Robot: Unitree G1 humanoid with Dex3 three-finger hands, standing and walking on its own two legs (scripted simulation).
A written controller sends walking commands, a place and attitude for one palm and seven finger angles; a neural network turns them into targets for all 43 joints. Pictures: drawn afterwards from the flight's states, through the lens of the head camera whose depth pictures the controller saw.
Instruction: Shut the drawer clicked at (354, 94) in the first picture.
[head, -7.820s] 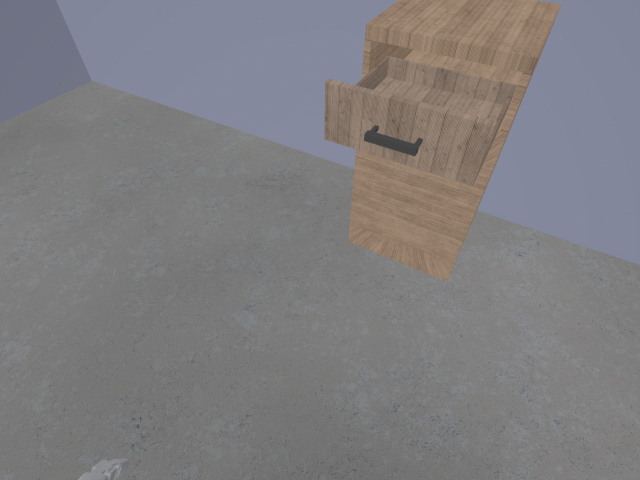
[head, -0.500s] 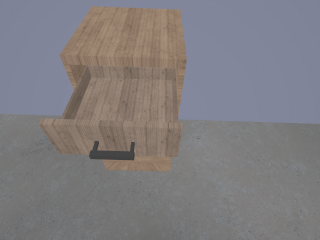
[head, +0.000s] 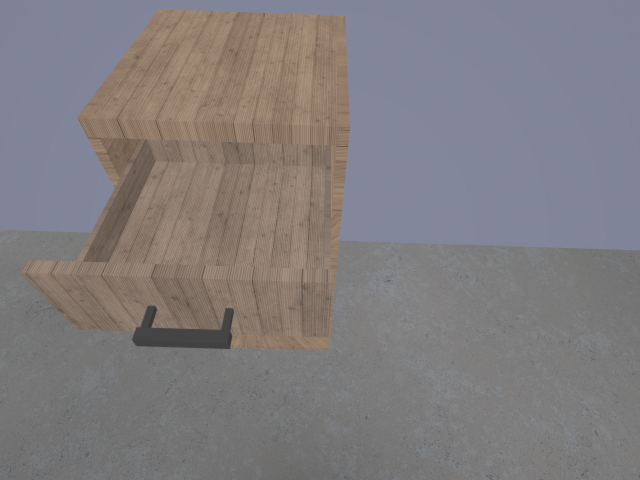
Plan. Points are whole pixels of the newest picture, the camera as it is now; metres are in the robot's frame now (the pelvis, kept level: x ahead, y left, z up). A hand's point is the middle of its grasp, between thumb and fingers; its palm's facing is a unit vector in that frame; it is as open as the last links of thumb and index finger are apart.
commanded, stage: come to a stop and stand still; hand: left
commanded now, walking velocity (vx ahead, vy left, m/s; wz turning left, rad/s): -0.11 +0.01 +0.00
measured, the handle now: (186, 325) +0.30 +0.21 -0.01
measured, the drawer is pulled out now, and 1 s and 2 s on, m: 0.27 0.27 0.27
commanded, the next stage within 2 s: look again from close up in 1.54 s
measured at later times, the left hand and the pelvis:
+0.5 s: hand out of the picture +0.02 +0.16 -0.16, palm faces +0.05 -0.97 -0.23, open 7.3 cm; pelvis -0.01 -0.03 +0.01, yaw +1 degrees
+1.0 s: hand out of the picture -0.03 +0.18 -0.16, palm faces +0.06 -0.97 -0.22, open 7.4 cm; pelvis -0.03 +0.00 +0.01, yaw +2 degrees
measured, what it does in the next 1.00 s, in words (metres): steps on the spot: right foot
